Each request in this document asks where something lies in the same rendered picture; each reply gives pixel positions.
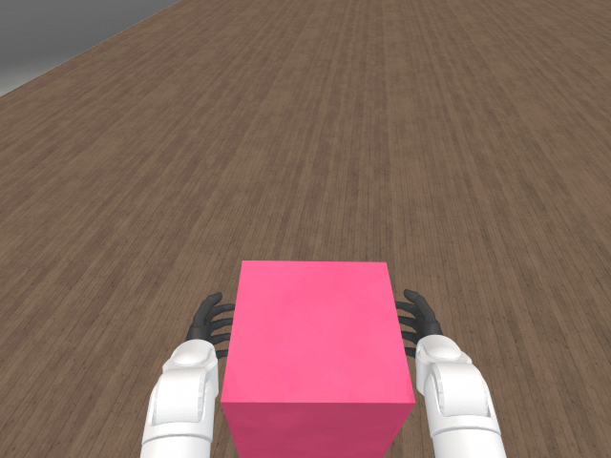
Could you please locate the robot left forearm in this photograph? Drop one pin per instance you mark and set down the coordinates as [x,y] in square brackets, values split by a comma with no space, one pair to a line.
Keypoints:
[180,416]

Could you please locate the right robot hand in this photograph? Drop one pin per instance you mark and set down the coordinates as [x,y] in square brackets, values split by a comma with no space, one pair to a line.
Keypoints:
[425,323]

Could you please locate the left robot hand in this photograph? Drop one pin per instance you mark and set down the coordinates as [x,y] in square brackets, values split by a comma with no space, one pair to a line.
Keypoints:
[202,327]

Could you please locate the robot right forearm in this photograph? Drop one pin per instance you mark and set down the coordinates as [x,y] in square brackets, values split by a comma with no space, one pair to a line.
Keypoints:
[459,406]

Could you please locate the carton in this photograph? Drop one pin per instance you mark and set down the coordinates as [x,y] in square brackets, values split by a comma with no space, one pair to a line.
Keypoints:
[316,366]

